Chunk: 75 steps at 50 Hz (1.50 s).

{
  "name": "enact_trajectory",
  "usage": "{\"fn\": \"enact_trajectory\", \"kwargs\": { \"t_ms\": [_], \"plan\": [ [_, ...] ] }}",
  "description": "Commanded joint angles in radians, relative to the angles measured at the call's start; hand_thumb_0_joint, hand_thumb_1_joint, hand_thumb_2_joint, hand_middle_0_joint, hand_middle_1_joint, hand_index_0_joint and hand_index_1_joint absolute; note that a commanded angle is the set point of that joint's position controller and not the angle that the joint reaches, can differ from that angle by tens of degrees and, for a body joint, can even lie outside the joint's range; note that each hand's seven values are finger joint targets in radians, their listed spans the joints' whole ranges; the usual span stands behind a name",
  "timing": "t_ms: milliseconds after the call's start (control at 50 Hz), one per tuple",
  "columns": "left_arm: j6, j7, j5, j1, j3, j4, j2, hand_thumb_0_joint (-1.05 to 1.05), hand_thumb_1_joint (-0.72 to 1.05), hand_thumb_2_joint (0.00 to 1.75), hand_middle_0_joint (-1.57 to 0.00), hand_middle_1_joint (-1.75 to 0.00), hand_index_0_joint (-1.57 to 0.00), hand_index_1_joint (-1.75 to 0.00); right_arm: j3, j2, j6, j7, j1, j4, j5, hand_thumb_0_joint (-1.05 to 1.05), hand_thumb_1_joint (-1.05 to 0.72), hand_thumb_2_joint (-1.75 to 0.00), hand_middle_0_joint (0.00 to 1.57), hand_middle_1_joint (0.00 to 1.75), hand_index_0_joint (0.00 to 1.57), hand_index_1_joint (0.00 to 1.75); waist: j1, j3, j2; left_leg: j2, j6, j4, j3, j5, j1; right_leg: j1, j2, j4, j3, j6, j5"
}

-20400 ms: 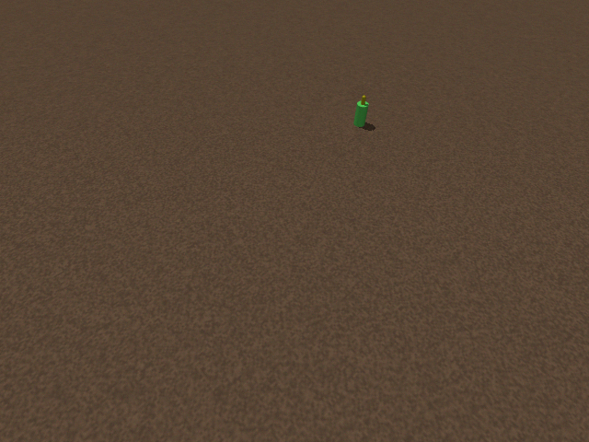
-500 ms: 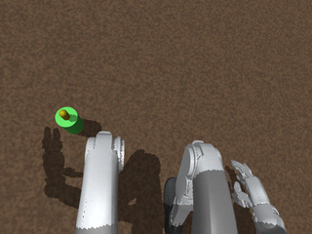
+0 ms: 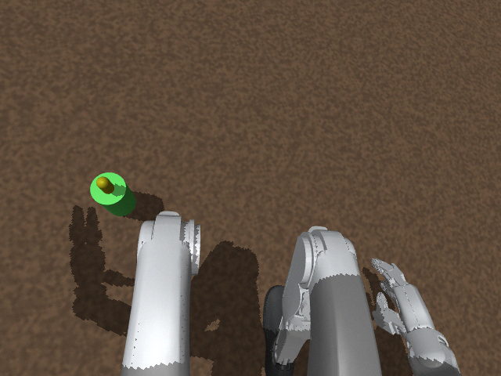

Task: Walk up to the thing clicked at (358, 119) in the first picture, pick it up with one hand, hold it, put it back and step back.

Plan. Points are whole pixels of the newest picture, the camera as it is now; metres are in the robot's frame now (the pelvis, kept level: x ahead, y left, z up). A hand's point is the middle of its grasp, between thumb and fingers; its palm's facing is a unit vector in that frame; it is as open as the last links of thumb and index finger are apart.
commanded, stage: go down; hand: left
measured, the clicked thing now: (112, 193) +0.38 +0.29 -0.27
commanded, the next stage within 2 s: none
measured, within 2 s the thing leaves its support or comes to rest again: neither
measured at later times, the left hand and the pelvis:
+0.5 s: hand out of the picture +0.26 +0.46 +0.03, palm faces +0.30 -0.95 -0.04, open 17.4 cm; pelvis +0.00 +0.00 +0.00, yaw +0 degrees
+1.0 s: hand out of the picture +0.25 +0.48 +0.02, palm faces +0.37 -0.93 -0.05, open 17.4 cm; pelvis +0.00 +0.00 +0.00, yaw +0 degrees
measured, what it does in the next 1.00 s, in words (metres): stands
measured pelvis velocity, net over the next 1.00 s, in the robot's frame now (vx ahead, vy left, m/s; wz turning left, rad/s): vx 0.00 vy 0.00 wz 0.00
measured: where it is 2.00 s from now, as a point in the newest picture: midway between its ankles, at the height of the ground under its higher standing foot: (223, 348)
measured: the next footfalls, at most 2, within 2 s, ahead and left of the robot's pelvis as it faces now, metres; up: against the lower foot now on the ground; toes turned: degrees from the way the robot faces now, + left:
none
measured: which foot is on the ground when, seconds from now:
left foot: down 0.00-1.00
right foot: down 0.00-1.00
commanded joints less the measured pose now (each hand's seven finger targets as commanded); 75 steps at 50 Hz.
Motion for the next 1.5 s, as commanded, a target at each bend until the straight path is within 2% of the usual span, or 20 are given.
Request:
{"fn": "enact_trajectory", "kwargs": {
  "t_ms": [0,100,220,320,440,480,520,620,640,700,780,880,940,1040,1120,1160,1260,1320,1380,1480],
  "plan": [
    [-0.044,0.006,-0.038,-0.090,0.087,-0.214,0.462,0.00,-0.50,0.14,0.00,-0.05,0.00,-0.07,-0.102,-0.252,-0.027,-0.020,0.075,-0.066,0.016,0.00,-0.91,-0.91,0.20,0.30,0.20,0.30,0.066,-0.615,0.302,-0.001,0.013,-0.355,0.053,0.082,0.501,0.220,0.041,-0.204,-0.024,-0.060,0.079],
    [-0.032,0.014,-0.042,-0.036,0.076,-0.175,0.409,0.00,-0.48,0.15,0.00,-0.05,0.00,-0.07,-0.102,-0.254,-0.024,-0.019,0.072,-0.068,0.019,0.00,-0.91,-0.91,0.20,0.30,0.20,0.30,0.065,-0.593,0.283,-0.003,0.012,-0.355,0.046,0.099,0.506,0.192,0.041,-0.198,-0.031,-0.061,0.091],
    [-0.045,0.008,-0.047,-0.070,0.084,-0.142,0.417,0.00,-0.48,0.14,0.00,-0.05,0.00,-0.07,-0.094,-0.252,-0.023,-0.021,0.078,-0.061,0.016,0.00,-0.92,-0.91,0.20,0.30,0.20,0.30,0.045,-0.584,0.268,-0.004,0.016,-0.328,0.048,0.136,0.498,0.201,0.040,-0.193,-0.029,-0.063,0.113],
    [-0.060,-0.006,-0.039,-0.096,0.107,-0.135,0.475,0.00,-0.51,0.14,0.00,-0.05,0.00,-0.07,-0.096,-0.254,-0.029,-0.020,0.065,-0.065,0.008,0.00,-0.91,-0.91,0.20,0.30,0.20,0.30,0.054,-0.593,0.253,-0.003,0.019,-0.320,0.060,0.099,0.464,0.230,0.040,-0.206,-0.018,-0.057,0.085],
    [-0.050,-0.025,-0.046,-0.049,0.064,-0.158,0.398,0.00,-0.49,0.13,0.00,-0.05,0.00,-0.06,-0.105,-0.255,-0.031,-0.018,0.064,-0.065,0.012,0.00,-0.91,-0.91,0.20,0.30,0.20,0.30,0.056,-0.600,0.269,-0.003,0.016,-0.338,0.059,0.078,0.477,0.216,0.044,-0.208,-0.025,-0.060,0.071],
    [-0.055,-0.017,-0.051,-0.090,0.081,-0.214,0.426,0.00,-0.49,0.13,0.00,-0.05,0.00,-0.07,-0.108,-0.256,-0.033,-0.018,0.072,-0.063,0.012,0.00,-0.91,-0.91,0.20,0.30,0.20,0.30,0.063,-0.633,0.281,-0.002,0.015,-0.336,0.057,0.084,0.492,0.227,0.043,-0.204,-0.023,-0.060,0.078],
    [-0.053,-0.013,-0.052,-0.076,0.043,-0.193,0.369,0.00,-0.49,0.14,0.00,-0.05,0.00,-0.07,-0.111,-0.250,-0.037,-0.018,0.068,-0.066,0.014,0.00,-0.91,-0.91,0.20,0.30,0.20,0.30,0.045,-0.623,0.261,-0.002,0.016,-0.331,0.056,0.075,0.488,0.208,0.042,-0.208,-0.019,-0.060,0.070],
    [-0.039,0.024,-0.026,-0.134,0.072,-0.289,0.454,0.00,-0.48,0.16,0.00,-0.06,0.00,-0.07,-0.112,-0.241,-0.029,-0.027,0.093,-0.045,0.016,0.00,-0.91,-0.91,0.20,0.30,0.20,0.30,0.066,-0.647,0.318,-0.001,0.012,-0.358,0.058,0.094,0.533,0.217,0.039,-0.207,-0.011,-0.065,0.090],
    [-0.033,0.027,-0.023,-0.112,0.054,-0.260,0.428,0.00,-0.44,0.16,0.00,-0.05,0.00,-0.06,-0.112,-0.241,-0.030,-0.026,0.088,-0.048,0.018,0.00,-0.91,-0.91,0.20,0.30,0.20,0.30,0.054,-0.630,0.315,-0.001,0.013,-0.364,0.056,0.090,0.521,0.212,0.039,-0.202,-0.014,-0.064,0.090],
    [-0.021,0.039,-0.017,-0.097,0.103,-0.209,0.482,0.00,-0.48,0.15,0.00,-0.05,0.00,-0.07,-0.102,-0.235,-0.020,-0.027,0.089,-0.047,0.019,0.00,-0.91,-0.91,0.20,0.30,0.20,0.30,0.079,-0.601,0.276,-0.008,0.018,-0.357,0.063,0.106,0.483,0.223,0.038,-0.216,-0.008,-0.064,0.088],
    [-0.019,0.021,-0.039,0.007,0.092,-0.037,0.404,0.00,-0.48,0.14,0.00,-0.05,0.00,-0.06,-0.084,-0.237,-0.020,-0.020,0.057,-0.069,0.018,0.00,-0.92,-0.91,0.20,0.30,0.20,0.30,0.062,-0.519,0.196,-0.012,0.023,-0.329,0.057,0.111,0.413,0.212,0.041,-0.210,-0.028,-0.060,0.085],
    [-0.069,-0.013,-0.060,-0.030,0.123,-0.015,0.446,0.00,-0.52,0.12,0.00,-0.05,0.00,-0.06,-0.074,-0.250,-0.028,-0.016,0.048,-0.080,0.006,0.00,-0.91,-0.91,0.20,0.30,0.20,0.30,0.042,-0.536,0.165,-0.007,0.023,-0.284,0.053,0.126,0.399,0.251,0.044,-0.204,-0.032,-0.054,0.098],
    [-0.096,-0.031,-0.050,-0.092,0.097,-0.071,0.438,0.00,-0.49,0.12,0.00,-0.05,0.00,-0.06,-0.087,-0.267,-0.037,-0.016,0.060,-0.067,-0.006,0.00,-0.91,-0.91,0.20,0.30,0.20,0.30,0.025,-0.586,0.230,0.001,0.017,-0.285,0.050,0.116,0.468,0.227,0.047,-0.190,-0.032,-0.057,0.100],
    [-0.085,-0.053,-0.038,-0.133,0.038,-0.281,0.421,0.00,-0.49,0.15,0.00,-0.06,0.00,-0.08,-0.118,-0.274,-0.041,-0.022,0.081,-0.055,-0.004,0.00,-0.90,-0.91,0.20,0.30,0.20,0.30,0.045,-0.705,0.367,0.011,0.005,-0.345,0.052,0.097,0.598,0.219,0.045,-0.190,-0.022,-0.064,0.097],
    [-0.038,-0.014,-0.032,-0.112,0.020,-0.433,0.399,0.00,-0.51,0.16,0.00,-0.07,0.00,-0.08,-0.136,-0.259,-0.042,-0.026,0.108,-0.031,0.009,0.00,-0.91,-0.91,0.20,0.30,0.20,0.30,0.079,-0.754,0.426,0.005,-0.004,-0.395,0.054,0.107,0.643,0.214,0.044,-0.187,-0.016,-0.072,0.110],
    [-0.021,0.017,-0.025,-0.109,0.018,-0.452,0.397,0.00,-0.48,0.15,0.00,-0.06,0.00,-0.07,-0.133,-0.249,-0.036,-0.028,0.108,-0.023,0.019,0.00,-0.91,-0.90,0.20,0.30,0.20,0.30,0.074,-0.720,0.423,0.005,-0.005,-0.416,0.033,0.097,0.630,0.181,0.041,-0.174,-0.023,-0.073,0.107],
    [-0.008,0.079,-0.041,-0.121,0.040,-0.308,0.383,0.00,-0.45,0.14,0.00,-0.04,0.00,-0.05,-0.107,-0.202,-0.024,-0.028,0.066,-0.045,0.028,0.00,-0.90,-0.90,0.20,0.30,0.20,0.30,0.057,-0.550,0.243,-0.012,0.026,-0.360,0.066,0.061,0.420,0.219,0.034,-0.251,0.011,-0.059,0.057],
    [-0.003,0.081,-0.032,-0.069,0.016,-0.091,0.330,0.00,-0.48,0.13,0.00,-0.03,0.00,-0.04,-0.088,-0.207,-0.021,-0.018,0.050,-0.073,0.026,0.00,-0.91,-0.90,0.20,0.30,0.20,0.30,0.026,-0.459,0.169,-0.009,0.033,-0.340,0.057,0.063,0.365,0.202,0.035,-0.245,-0.004,-0.058,0.050],
    [-0.016,0.064,-0.020,-0.117,0.044,-0.023,0.407,0.00,-0.56,0.09,0.00,-0.04,0.00,-0.04,-0.073,-0.221,-0.018,-0.011,0.060,-0.099,0.022,0.00,-0.92,-0.91,0.20,0.30,0.20,0.30,0.012,-0.469,0.135,-0.007,0.033,-0.320,0.050,0.071,0.350,0.231,0.036,-0.236,-0.016,-0.056,0.057],
    [-0.056,0.014,-0.019,-0.111,0.110,0.026,0.511,0.00,-0.61,0.07,-0.01,-0.04,0.00,-0.05,-0.057,-0.250,-0.023,-0.001,0.068,-0.095,0.001,0.00,-0.93,-0.91,0.20,0.30,0.20,0.30,0.028,-0.546,0.165,-0.005,0.025,-0.281,0.063,0.126,0.393,0.294,0.040,-0.226,-0.013,-0.050,0.086]
  ]
}}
